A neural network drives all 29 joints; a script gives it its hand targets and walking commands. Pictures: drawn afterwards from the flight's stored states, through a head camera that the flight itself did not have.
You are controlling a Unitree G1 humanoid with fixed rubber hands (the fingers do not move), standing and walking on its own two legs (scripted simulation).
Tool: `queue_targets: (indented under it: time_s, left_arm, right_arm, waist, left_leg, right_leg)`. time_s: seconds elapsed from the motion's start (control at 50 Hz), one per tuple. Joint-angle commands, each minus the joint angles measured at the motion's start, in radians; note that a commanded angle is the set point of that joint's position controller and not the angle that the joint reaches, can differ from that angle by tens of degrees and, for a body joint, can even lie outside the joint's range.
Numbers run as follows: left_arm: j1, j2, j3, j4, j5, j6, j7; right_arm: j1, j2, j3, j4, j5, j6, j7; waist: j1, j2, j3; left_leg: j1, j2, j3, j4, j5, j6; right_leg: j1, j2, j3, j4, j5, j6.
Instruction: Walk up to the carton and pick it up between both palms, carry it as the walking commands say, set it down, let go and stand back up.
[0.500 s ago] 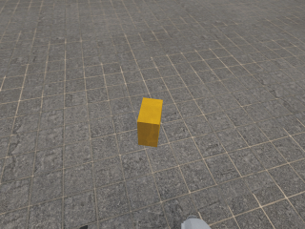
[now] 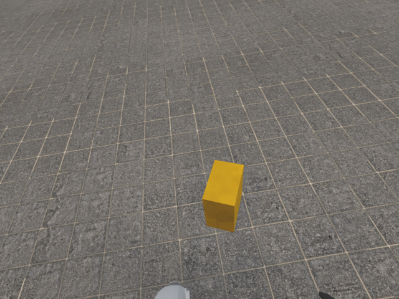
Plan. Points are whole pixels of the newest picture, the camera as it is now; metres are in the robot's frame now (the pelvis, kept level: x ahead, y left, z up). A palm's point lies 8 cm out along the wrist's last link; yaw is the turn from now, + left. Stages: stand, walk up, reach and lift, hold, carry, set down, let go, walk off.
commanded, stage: walk up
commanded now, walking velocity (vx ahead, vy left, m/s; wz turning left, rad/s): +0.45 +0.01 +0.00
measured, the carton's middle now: (224, 196) +0.72 +0.01 -0.64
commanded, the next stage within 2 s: none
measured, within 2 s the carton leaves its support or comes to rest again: neither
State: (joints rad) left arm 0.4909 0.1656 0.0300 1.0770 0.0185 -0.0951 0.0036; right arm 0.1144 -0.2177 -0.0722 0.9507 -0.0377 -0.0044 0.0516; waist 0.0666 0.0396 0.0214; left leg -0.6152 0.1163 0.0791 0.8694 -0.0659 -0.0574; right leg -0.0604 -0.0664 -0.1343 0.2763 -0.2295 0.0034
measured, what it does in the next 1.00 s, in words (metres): walks ahead: left foot, then right foot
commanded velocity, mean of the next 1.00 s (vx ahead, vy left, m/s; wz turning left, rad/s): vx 0.21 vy -0.07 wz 0.00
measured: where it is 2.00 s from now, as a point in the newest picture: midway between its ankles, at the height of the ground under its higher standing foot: (202, 297)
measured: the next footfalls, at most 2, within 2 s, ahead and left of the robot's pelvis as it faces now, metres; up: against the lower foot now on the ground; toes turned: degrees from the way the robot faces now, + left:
left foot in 0.16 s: +0.22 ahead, +0.15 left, +0.00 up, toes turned +9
right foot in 0.66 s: +0.27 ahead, -0.16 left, +0.00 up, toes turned -8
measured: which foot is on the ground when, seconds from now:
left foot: up 0.00-0.14, down 0.16-0.66, up 0.68-0.98, down 1.00-1.00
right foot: down 0.00-0.16, up 0.18-0.64, down 0.66-1.00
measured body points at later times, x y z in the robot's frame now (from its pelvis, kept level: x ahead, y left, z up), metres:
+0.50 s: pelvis +0.16 +0.02 +0.00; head +0.19 +0.06 +0.45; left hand +0.24 +0.26 -0.16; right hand +0.10 -0.23 -0.13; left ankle +0.18 +0.14 -0.75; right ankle +0.21 -0.15 -0.69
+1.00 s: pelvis +0.26 -0.03 -0.01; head +0.28 -0.04 +0.44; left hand +0.24 +0.19 -0.17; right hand +0.31 -0.27 -0.17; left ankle +0.29 +0.07 -0.75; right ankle +0.23 -0.16 -0.75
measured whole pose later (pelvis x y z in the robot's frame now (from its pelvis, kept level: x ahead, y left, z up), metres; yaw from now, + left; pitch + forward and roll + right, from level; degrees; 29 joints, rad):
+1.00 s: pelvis +0.26 -0.03 -0.01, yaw -1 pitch -1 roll -1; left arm 0.34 0.14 0.01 1.08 0.01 -0.03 0.03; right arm 0.20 -0.19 -0.04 1.03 -0.01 0.01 -0.03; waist 0.01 0.04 0.05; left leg -0.27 0.03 0.07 0.48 -0.14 0.01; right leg -0.16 -0.05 -0.13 0.45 -0.27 0.01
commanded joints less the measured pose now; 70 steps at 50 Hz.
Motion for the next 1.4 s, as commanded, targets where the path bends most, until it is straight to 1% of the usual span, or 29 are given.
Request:
queue_targets:
  time_s: [0.0,0.08,0.12,0.14,0.16,0.18,0.24,0.28,0.34,0.46,0.56,0.58,0.62,0.64,0.66,0.68,0.7,0.74,0.76,0.8,0.82,0.94,0.98,1.0,1.02,1.06,1.16,1.36,1.38]
  left_arm:
    - [-0.015,0.111,0.015,-0.032,-0.008,-0.011,0.006]
    - [0.052,0.145,0.035,0.011,0.002,0.012,0.012]
    - [0.052,0.132,0.036,0.029,-0.004,0.025,0.016]
    - [0.052,0.097,0.029,0.02,-0.009,0.026,0.02]
    - [0.123,0.039,0.028,-0.004,-0.014,0.032,0.023]
    - [0.117,0.115,0.067,-0.005,-0.001,0.047,0.016]
    - [0.004,0.037,0.051,-0.021,0.016,0.064,-0.005]
    - [-0.011,0.04,0.052,-0.024,0.022,0.087,-0.014]
    - [-0.046,0.043,0.048,-0.039,0.016,0.116,-0.021]
    - [-0.25,0.063,0.037,-0.123,0.02,0.128,-0.052]
    - [-0.308,0.054,0.023,-0.15,0.01,0.113,-0.055]
    - [-0.289,0.039,0.017,-0.148,0.01,0.099,-0.046]
    - [-0.16,0.104,0.037,-0.104,0.014,0.063,-0.021]
    - [-0.061,0.177,0.054,-0.086,0.012,0.044,-0.008]
    - [-0.02,0.299,0.066,-0.081,0.001,0.043,0.007]
    - [-0.025,0.309,0.069,-0.06,-0.001,0.05,0.012]
    - [-0.088,0.229,0.049,-0.067,-0.004,0.047,0.008]
    - [-0.181,0.165,0.028,-0.089,-0.003,0.037,0.007]
    - [-0.172,0.142,0.019,-0.081,-0.007,0.028,0.011]
    - [-0.22,0.063,-0.019,-0.07,-0.016,0.011,0.023]
    - [-0.192,0.08,-0.016,-0.056,-0.016,0.006,0.025]
    - [-0.166,0.128,0.004,-0.033,-0.009,0.056,0.034]
    - [-0.145,0.091,0.001,-0.038,-0.014,0.072,0.034]
    - [-0.086,0.04,-0.005,-0.037,-0.015,0.08,0.035]
    - [-0.044,-0.004,-0.012,-0.009,-0.029,0.092,0.04]
    - [-0.082,0.054,0.002,0.0,-0.008,0.098,0.041]
    - [-0.099,0.055,0.008,0.023,-0.01,0.087,0.036]
    - [-0.108,0.045,0.015,0.057,-0.002,0.094,0.041]
    - [-0.012,0.151,0.047,0.041,0.02,0.1,0.067]
  right_arm:
    - [-0.09,0.014,0.02,-0.077,0.017,-0.021,0.007]
    - [-0.078,-0.009,0.013,-0.067,0.008,-0.044,-0.021]
    - [0.118,-0.034,-0.001,-0.01,-0.006,-0.071,-0.039]
    - [0.281,-0.109,-0.019,0.015,-0.019,-0.088,-0.05]
    - [0.39,-0.271,-0.048,0.02,-0.012,-0.085,-0.06]
    - [0.418,-0.343,-0.064,0.035,0.038,-0.064,-0.073]
    - [0.196,-0.103,-0.01,0.027,0.027,-0.059,-0.082]
    - [0.191,-0.052,0.006,0.027,0.025,-0.063,-0.078]
    - [0.242,-0.087,0.009,0.039,0.018,-0.073,-0.073]
    - [0.309,-0.128,-0.01,0.054,0.014,-0.055,-0.078]
    - [0.33,-0.147,-0.027,0.061,0.01,-0.032,-0.065]
    - [0.319,-0.117,-0.021,0.074,0.015,-0.028,-0.058]
    - [0.348,-0.058,-0.005,0.095,0.015,-0.023,-0.061]
    - [0.344,0.006,0.011,0.078,0.005,-0.023,-0.06]
    - [0.296,0.06,0.024,0.03,0.001,-0.023,-0.063]
    - [0.241,-0.016,0.006,0.018,-0.006,-0.019,-0.06]
    - [0.234,-0.045,-0.005,0.034,0.001,-0.017,-0.048]
    - [0.313,-0.016,-0.007,0.092,0.008,-0.01,-0.035]
    - [0.324,-0.019,-0.012,0.101,0.007,-0.004,-0.033]
    - [0.326,0.018,0.001,0.098,0.03,0.009,-0.055]
    - [0.301,0.014,0.007,0.093,0.031,0.009,-0.063]
    - [0.216,0.0,0.027,0.09,0.034,0.024,-0.085]
    - [0.229,-0.079,0.014,0.088,0.018,0.002,-0.087]
    - [0.207,-0.12,0.016,0.084,0.017,-0.01,-0.088]
    - [0.169,-0.073,0.032,0.093,0.035,-0.005,-0.083]
    - [0.132,-0.029,0.042,0.097,0.037,-0.004,-0.08]
    - [0.167,-0.029,0.037,0.126,0.041,-0.02,-0.088]
    - [0.192,-0.029,0.041,0.15,0.029,-0.019,-0.091]
    - [0.128,-0.189,-0.007,0.133,0.007,0.021,-0.077]
  waist:
    - [-0.035,-0.251,0.085]
    - [-0.022,-0.193,0.104]
    - [-0.106,-0.098,0.009]
    - [-0.174,-0.005,-0.115]
    - [-0.178,0.206,-0.234]
    - [-0.164,0.134,-0.285]
    - [-0.074,0.095,-0.061]
    - [-0.056,0.148,-0.044]
    - [-0.05,0.134,-0.048]
    - [-0.094,0.16,0.036]
    - [-0.112,0.193,0.046]
    - [-0.081,0.207,0.024]
    - [-0.022,0.037,-0.007]
    - [0.012,-0.229,0.008]
    - [0.015,-0.384,0.031]
    - [0.018,-0.341,0.063]
    - [-0.014,-0.227,0.09]
    - [-0.07,-0.194,0.086]
    - [-0.079,-0.202,0.07]
    - [-0.156,-0.275,0.031]
    - [-0.135,-0.29,-0.006]
    - [-0.102,-0.232,-0.037]
    - [-0.101,-0.103,-0.044]
    - [-0.046,0.04,-0.044]
    - [-0.044,0.13,-0.031]
    - [-0.055,0.096,0.038]
    - [-0.063,0.006,0.006]
    - [-0.066,-0.03,0.027]
    - [0.01,0.132,0.056]
  left_leg:
    - [0.081,-0.02,0.032,-0.198,0.026,0.001]
    - [0.207,-0.055,0.071,-0.296,-0.107,0.044]
    - [0.454,-0.064,0.064,-0.419,-0.026,0.074]
    - [0.685,0.102,-0.083,-0.394,0.094,0.104]
    - [0.852,0.448,-0.506,-0.472,0.332,0.185]
    - [0.8,0.5,-0.658,-0.545,0.503,0.234]
    - [0.522,0.281,-0.26,-0.554,0.417,0.175]
    - [0.453,0.223,-0.148,-0.58,0.41,0.15]
    - [0.434,0.222,-0.103,-0.589,0.42,0.154]
    - [0.386,0.226,-0.12,-0.713,-0.164,0.15]
    - [0.31,0.208,-0.089,-0.693,-0.347,0.143]
    - [0.284,0.147,-0.043,-0.648,-0.408,0.131]
    - [0.166,0.059,0.014,-0.465,-0.525,0.097]
    - [0.084,-0.001,0.072,-0.201,-0.496,0.052]
    - [-0.056,-0.071,0.064,0.011,-0.543,0.039]
    - [-0.063,-0.024,-0.026,0.13,-0.48,0.052]
    - [-0.048,0.008,-0.061,0.152,-0.371,0.055]
    - [0.021,0.022,-0.064,0.14,-0.245,0.036]
    - [0.052,0.012,-0.059,0.138,-0.217,0.03]
    - [0.251,-0.058,-0.036,-0.002,-0.232,0.029]
    - [0.257,-0.095,-0.006,-0.045,-0.232,0.028]
    - [0.428,-0.093,0.001,-0.406,-0.08,0.066]
    - [0.58,0.044,-0.104,-0.502,0.193,0.078]
    - [0.575,0.133,-0.183,-0.495,0.321,0.101]
    - [0.464,0.139,-0.188,-0.536,0.212,0.145]
    - [0.399,0.06,-0.171,-0.585,0.048,0.109]
    - [0.483,0.015,-0.12,-0.557,0.131,0.109]
    - [0.463,0.017,-0.12,-0.575,0.038,0.103]
    - [0.325,-0.094,0.046,-0.383,-0.166,0.084]
  right_leg:
    - [-0.075,-0.164,0.059,-0.136,0.156,-0.086]
    - [-0.024,-0.205,0.077,-0.029,0.35,-0.099]
    - [-0.045,-0.148,0.026,0.226,0.462,-0.063]
    - [-0.19,-0.101,-0.012,0.454,0.233,-0.024]
    - [-0.427,0.048,-0.02,0.773,-0.371,0.022]
    - [-0.448,0.042,0.145,0.901,-0.368,0.034]
    - [-0.449,-0.057,0.154,0.905,-0.145,0.03]
    - [-0.394,-0.049,0.133,0.852,-0.084,0.029]
    - [-0.392,-0.028,0.104,0.786,-0.057,0.037]
    - [-0.434,-0.047,0.08,0.534,0.024,0.065]
    - [-0.254,-0.004,0.018,0.329,-0.019,0.063]
    - [-0.156,0.022,-0.012,0.26,-0.004,0.052]
    - [0.071,0.004,0.003,0.158,-0.062,0.05]
    - [0.09,-0.231,0.29,-0.024,-0.218,0.028]
    - [0.042,-0.418,0.531,-0.167,-0.291,-0.054]
    - [-0.049,-0.44,0.579,-0.181,-0.291,-0.122]
    - [-0.092,-0.372,0.489,-0.169,-0.296,-0.109]
    - [-0.102,-0.281,0.324,-0.154,-0.086,-0.065]
    - [-0.097,-0.263,0.261,-0.126,0.104,-0.06]
    - [-0.157,-0.16,0.046,0.05,0.94,-0.055]
    - [-0.105,-0.15,0.026,0.074,1.023,-0.074]
    - [-0.115,-0.193,0.133,0.094,0.51,-0.121]
    - [-0.216,-0.145,0.134,0.108,0.156,-0.047]
    - [-0.231,-0.071,0.09,0.135,-0.037,-0.015]
    - [-0.142,-0.042,0.075,0.087,-0.059,0.001]
    - [-0.099,-0.044,0.074,0.081,0.019,0.014]
    - [-0.079,-0.071,0.085,0.036,0.084,0.016]
    - [-0.078,-0.075,0.081,0.047,0.057,0.022]
    - [-0.058,-0.246,0.254,0.037,0.149,-0.052]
